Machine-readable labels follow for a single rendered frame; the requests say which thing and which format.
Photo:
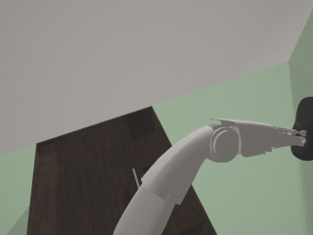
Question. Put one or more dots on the left robot foot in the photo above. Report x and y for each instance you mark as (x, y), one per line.
(304, 121)

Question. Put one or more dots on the handle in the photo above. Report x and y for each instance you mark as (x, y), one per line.
(137, 182)

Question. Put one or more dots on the robot left shin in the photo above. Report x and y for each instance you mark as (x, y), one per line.
(257, 138)

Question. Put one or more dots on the wardrobe door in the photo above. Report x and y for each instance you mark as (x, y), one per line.
(51, 215)
(101, 181)

